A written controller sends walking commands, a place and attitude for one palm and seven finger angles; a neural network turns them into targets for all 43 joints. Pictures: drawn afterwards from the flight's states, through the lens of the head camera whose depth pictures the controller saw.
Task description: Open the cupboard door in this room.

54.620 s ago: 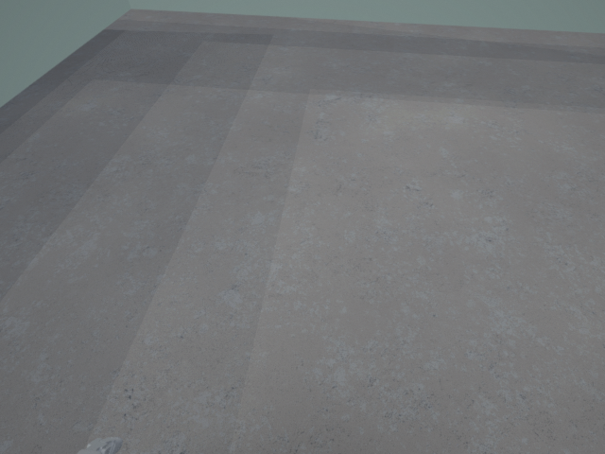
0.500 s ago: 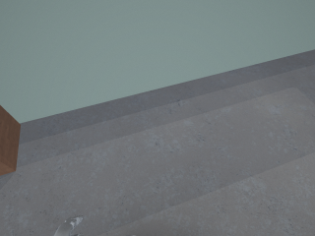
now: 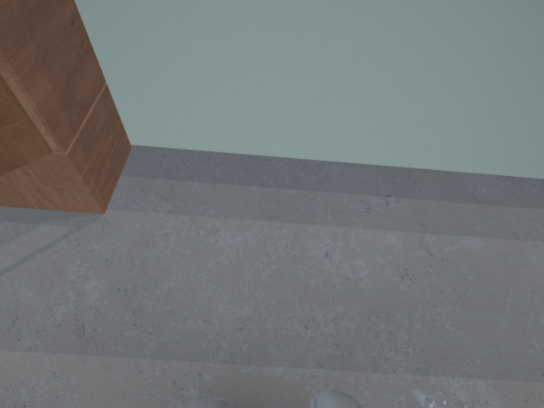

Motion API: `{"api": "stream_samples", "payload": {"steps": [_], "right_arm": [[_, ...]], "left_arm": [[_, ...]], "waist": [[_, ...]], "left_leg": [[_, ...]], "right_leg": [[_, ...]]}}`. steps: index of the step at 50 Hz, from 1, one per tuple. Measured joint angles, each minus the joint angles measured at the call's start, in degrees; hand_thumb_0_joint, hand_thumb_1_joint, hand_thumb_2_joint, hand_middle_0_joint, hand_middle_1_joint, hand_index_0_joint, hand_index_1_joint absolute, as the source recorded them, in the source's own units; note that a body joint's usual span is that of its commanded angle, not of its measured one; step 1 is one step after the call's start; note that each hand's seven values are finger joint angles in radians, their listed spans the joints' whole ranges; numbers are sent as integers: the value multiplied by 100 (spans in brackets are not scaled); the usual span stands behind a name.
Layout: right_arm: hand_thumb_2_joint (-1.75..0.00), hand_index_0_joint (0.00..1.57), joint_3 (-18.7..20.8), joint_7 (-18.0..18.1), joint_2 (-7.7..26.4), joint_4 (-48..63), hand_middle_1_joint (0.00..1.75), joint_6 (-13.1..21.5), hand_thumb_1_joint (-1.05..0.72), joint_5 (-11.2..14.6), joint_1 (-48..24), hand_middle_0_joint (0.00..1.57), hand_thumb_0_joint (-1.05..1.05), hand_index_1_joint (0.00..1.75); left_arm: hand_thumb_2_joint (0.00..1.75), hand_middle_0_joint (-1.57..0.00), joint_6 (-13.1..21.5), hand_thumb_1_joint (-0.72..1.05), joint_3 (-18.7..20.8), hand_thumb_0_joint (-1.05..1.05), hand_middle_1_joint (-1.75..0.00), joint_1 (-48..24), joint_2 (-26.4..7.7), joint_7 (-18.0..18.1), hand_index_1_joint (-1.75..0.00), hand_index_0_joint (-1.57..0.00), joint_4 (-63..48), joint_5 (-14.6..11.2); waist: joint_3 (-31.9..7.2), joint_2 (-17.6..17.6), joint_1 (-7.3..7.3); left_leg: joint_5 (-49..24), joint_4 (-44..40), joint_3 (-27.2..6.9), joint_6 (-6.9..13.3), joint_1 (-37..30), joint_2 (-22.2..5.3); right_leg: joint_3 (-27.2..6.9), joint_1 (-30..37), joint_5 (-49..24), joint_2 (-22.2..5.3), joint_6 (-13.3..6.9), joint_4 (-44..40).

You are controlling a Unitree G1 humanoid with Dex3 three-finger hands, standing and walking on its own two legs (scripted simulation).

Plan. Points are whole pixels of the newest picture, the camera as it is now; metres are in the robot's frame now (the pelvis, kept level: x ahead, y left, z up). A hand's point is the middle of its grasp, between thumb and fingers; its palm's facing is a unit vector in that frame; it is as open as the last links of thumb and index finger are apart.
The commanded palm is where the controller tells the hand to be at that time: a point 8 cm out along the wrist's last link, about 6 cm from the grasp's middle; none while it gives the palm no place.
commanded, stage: turn to face it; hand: left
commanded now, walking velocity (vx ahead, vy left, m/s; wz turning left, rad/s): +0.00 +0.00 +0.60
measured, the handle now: out of the picture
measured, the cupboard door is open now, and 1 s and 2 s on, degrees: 46 46 46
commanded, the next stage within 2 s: take the last steps up to it in 1.24 s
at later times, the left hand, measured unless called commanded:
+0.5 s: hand out of the picture +0.05 +0.16 -0.14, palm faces +0.29 -0.92 -0.26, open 7.3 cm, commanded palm none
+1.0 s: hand out of the picture -0.04 +0.21 -0.15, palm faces +0.58 -0.78 -0.24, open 7.3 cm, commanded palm none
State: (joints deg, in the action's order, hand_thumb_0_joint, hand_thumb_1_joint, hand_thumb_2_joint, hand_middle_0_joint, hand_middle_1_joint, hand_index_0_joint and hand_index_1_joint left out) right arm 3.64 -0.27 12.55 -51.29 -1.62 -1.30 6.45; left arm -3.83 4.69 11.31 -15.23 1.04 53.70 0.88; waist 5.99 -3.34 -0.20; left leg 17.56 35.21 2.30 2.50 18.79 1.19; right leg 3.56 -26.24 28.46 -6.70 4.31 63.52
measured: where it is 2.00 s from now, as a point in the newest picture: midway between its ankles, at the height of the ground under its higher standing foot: outside the picture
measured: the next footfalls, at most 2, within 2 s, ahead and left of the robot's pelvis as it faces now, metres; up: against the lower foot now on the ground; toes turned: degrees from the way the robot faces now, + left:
right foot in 0.32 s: +0.06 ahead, -0.15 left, +0.00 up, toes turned +9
left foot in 0.70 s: +0.00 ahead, +0.09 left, +0.00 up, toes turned +32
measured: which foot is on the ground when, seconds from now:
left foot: down 0.00-0.30, up 0.32-0.68, down 0.70-1.00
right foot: up 0.00-0.30, down 0.32-0.70, up 0.72-1.00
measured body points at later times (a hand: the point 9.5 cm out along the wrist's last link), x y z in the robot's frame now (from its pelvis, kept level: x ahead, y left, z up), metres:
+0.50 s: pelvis +0.01 -0.05 +0.01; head +0.07 -0.06 +0.46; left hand +0.03 +0.20 -0.12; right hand +0.15 -0.28 -0.15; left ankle -0.04 +0.08 -0.64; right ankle +0.02 -0.15 -0.73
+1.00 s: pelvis +0.01 -0.01 +0.01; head +0.04 +0.03 +0.46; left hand -0.07 +0.25 -0.13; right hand +0.22 -0.17 -0.12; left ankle -0.03 +0.07 -0.73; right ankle +0.09 -0.16 -0.66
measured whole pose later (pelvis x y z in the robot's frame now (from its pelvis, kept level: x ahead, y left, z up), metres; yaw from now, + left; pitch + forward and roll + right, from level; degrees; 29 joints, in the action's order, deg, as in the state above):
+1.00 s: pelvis +0.01 -0.01 +0.01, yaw +34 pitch +1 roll -1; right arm 2.3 0.3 11.3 -53.1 -1.3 -1.3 8.8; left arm -2.9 4.2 9.5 -14.2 0.7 52.6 0.9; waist 4.6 -1.2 -0.4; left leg 12.8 26.6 -1.1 3.2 14.8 2.3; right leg 0.4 -27.5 22.6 -5.0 4.9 59.1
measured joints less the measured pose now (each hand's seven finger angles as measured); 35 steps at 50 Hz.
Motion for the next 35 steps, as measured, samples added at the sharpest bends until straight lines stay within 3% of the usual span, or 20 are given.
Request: {"api": "stream_samples", "payload": {"steps": [3,8,12,15,17,19,21,23,27,32,35], "right_arm": [[-90,20,-34,37,-12,-42,30,10,-90,-5,80,20,0,30],[-90,20,-45,24,-42,-111,30,-15,-90,-17,239,20,0,30],[-90,20,-2,6,-44,-160,30,-92,-90,-33,356,20,0,30],[-90,20,53,2,-27,-187,30,-157,-90,-1,454,20,0,30],[-90,20,116,-13,45,-229,30,-193,-90,39,456,20,0,30],[-90,20,169,-29,120,-297,30,-257,-90,29,416,20,0,30],[-90,20,195,-61,163,-336,30,-306,-90,26,374,20,0,30],[-90,20,191,-90,172,-351,30,-325,-91,28,339,20,0,30],[-90,20,150,-125,145,-369,30,-349,-91,47,237,20,0,30],[-90,20,90,-144,111,-323,30,-320,-91,70,-27,19,0,30],[-90,20,47,-153,120,-179,30,-204,-91,61,-130,19,0,30]], "left_arm": [[90,-20,40,92,6,1,-30,-96,-9,-27,-30,-20,-63,3],[90,-20,88,91,-26,1,-30,-265,56,-29,-30,-20,-227,-11],[90,-20,128,91,-77,1,-30,-413,163,-26,-30,-20,-351,-36],[90,-20,236,91,-124,1,-30,-427,237,-24,-30,-20,-466,-52],[90,-20,336,91,-159,1,-30,-417,336,7,-30,-20,-489,-2],[90,-20,372,91,-224,1,-30,-367,443,28,-30,-20,-481,8],[90,-20,358,91,-254,1,-30,-275,519,49,-30,-21,-450,0],[90,-21,348,91,-271,1,-30,-185,562,56,-30,-21,-398,-2],[90,-21,364,91,-284,1,-30,-15,578,39,-30,-21,-314,11],[90,-21,363,92,-204,1,-30,170,413,19,-30,-21,-236,46],[90,-21,328,91,-131,1,-30,333,251,-12,-30,-21,-167,19]], "waist": [[-48,90,-24],[-94,246,38],[-105,386,145],[-153,448,190],[-126,566,190],[-56,623,216],[-14,598,239],[8,526,268],[50,335,231],[128,150,58],[79,62,1]], "left_leg": [[-249,-406,-154,8,-154,47],[-443,-699,-456,-29,-257,99],[-439,-605,-746,-127,-164,151],[-328,-317,-959,-248,25,254],[318,394,-972,-302,315,256],[911,1673,-785,-380,695,266],[862,2662,-546,-470,960,176],[727,3015,-358,-556,1047,39],[740,2438,-120,-637,838,-158],[812,1210,129,-560,373,-212],[132,58,302,-427,-119,-146]], "right_leg": [[-197,-203,-365,105,37,28],[-321,-87,-457,240,55,-684],[-325,317,-437,418,-3,-1654],[-255,903,-964,529,-87,-2886],[-122,1006,-1075,541,-339,-3047],[53,1087,-957,460,-483,-2973],[192,1242,-958,363,-514,-3101],[341,1381,-1003,261,-508,-3254],[647,1559,-1011,53,-464,-3394],[1013,1554,-835,-164,-353,-3169],[1190,1388,-557,-343,-213,-2671]]}}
